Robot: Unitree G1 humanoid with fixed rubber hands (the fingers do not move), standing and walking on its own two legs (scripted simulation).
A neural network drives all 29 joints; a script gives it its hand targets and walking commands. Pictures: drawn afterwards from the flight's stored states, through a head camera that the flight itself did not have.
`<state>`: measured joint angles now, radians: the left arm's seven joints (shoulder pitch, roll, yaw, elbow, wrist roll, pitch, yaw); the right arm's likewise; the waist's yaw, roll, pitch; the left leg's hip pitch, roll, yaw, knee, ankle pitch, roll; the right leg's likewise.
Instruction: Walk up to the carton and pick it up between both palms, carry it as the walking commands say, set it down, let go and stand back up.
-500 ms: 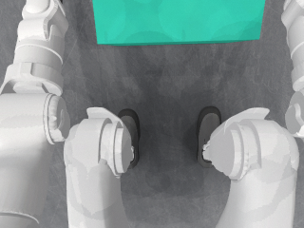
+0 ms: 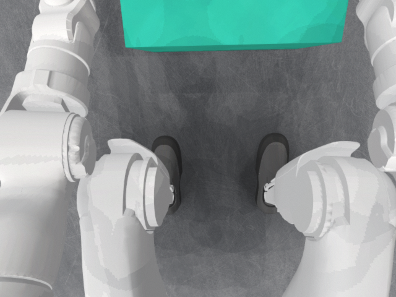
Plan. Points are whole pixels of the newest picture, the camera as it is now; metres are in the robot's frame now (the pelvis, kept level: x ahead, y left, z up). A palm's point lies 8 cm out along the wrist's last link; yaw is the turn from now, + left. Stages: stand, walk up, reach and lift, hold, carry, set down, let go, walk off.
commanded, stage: reach and lift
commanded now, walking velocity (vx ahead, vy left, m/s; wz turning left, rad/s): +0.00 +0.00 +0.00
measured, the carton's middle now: out of the picture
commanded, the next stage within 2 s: none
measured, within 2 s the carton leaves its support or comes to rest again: leaves its support in 1.08 s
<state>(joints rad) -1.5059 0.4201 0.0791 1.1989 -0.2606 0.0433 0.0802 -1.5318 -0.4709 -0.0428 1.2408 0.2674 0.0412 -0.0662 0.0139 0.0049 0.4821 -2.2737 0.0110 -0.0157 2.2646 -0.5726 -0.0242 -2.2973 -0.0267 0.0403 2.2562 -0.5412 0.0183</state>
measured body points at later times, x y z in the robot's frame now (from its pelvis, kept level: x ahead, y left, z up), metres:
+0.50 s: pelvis +0.00 +0.00 +0.01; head +0.38 +0.00 +0.23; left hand +0.56 +0.18 -0.19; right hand +0.56 -0.21 -0.19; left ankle +0.12 +0.13 -0.31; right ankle +0.12 -0.13 -0.31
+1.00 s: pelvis +0.01 +0.00 +0.00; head +0.38 -0.01 +0.24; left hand +0.55 +0.19 -0.19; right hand +0.55 -0.20 -0.19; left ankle +0.12 +0.13 -0.31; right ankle +0.12 -0.13 -0.31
